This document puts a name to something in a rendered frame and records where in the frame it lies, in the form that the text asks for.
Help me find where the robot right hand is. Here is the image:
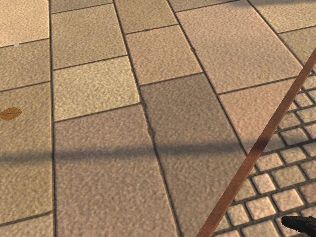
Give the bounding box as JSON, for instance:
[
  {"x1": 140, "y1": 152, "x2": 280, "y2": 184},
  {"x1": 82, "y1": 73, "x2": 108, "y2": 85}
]
[{"x1": 281, "y1": 215, "x2": 316, "y2": 237}]

